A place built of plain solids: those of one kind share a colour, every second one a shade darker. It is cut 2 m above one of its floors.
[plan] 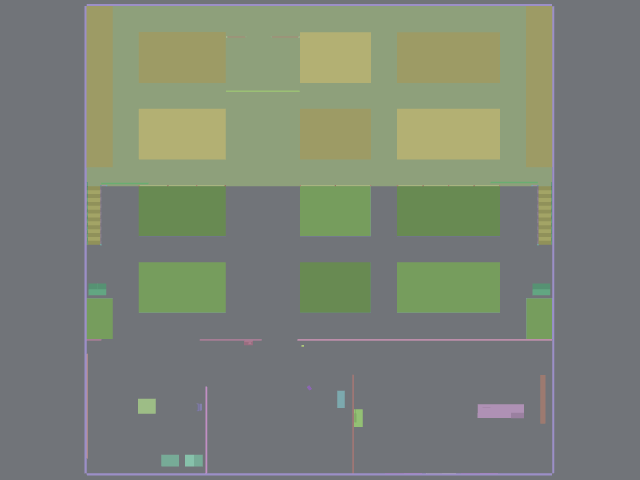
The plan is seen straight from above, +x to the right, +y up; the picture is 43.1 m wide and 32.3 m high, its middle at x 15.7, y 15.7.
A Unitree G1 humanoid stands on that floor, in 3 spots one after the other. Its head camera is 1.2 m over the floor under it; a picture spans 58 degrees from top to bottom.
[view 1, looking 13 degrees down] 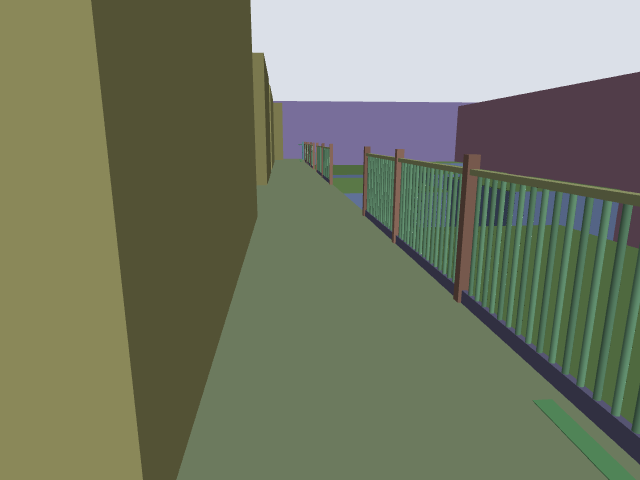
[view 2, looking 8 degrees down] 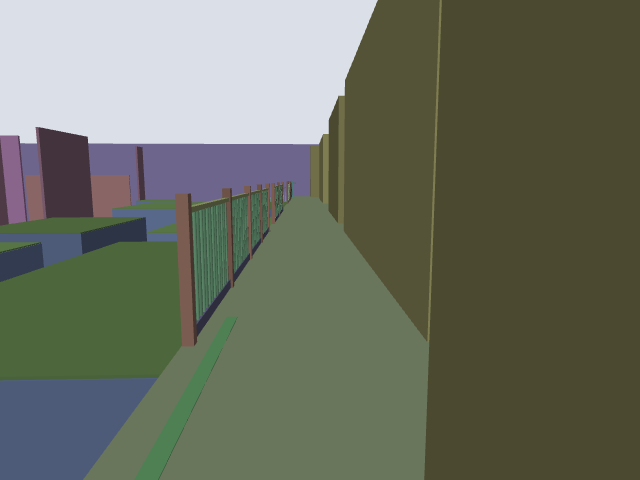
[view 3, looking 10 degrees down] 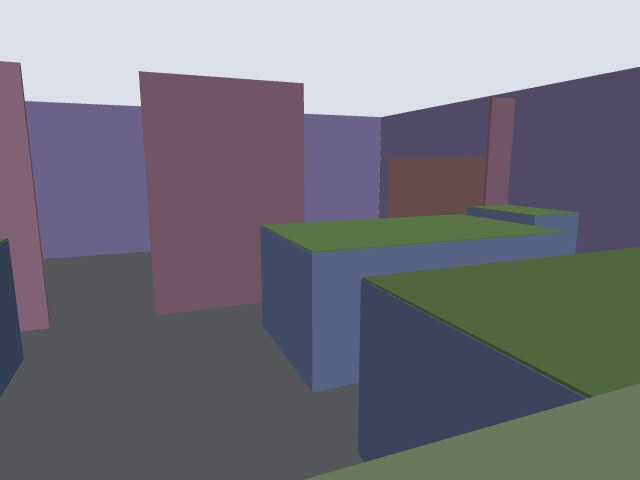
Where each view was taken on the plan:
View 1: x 2.44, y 20.71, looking -5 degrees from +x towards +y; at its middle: slab_deck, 5.33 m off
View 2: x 30.86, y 20.21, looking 178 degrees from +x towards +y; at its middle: slab_deck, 8.62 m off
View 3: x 11.85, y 20.71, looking -112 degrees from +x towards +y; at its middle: utop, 8.18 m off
